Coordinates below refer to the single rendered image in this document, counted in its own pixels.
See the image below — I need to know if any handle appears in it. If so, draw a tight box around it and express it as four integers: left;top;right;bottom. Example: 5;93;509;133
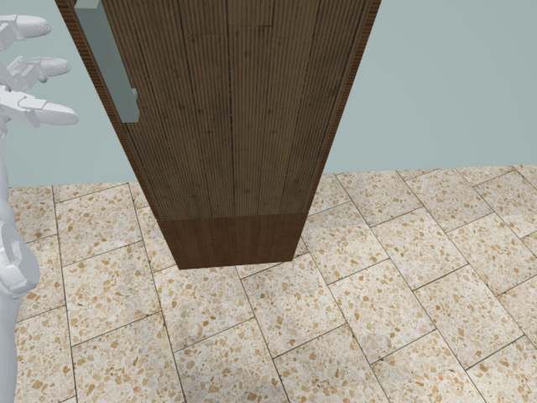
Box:
74;0;139;123

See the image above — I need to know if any robot left hand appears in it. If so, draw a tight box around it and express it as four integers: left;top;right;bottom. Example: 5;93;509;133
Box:
0;14;79;128

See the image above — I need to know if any robot left upper arm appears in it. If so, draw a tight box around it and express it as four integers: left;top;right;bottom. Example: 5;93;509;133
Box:
0;221;40;403

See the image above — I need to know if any cupboard door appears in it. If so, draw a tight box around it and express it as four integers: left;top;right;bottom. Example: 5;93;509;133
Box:
66;0;373;221

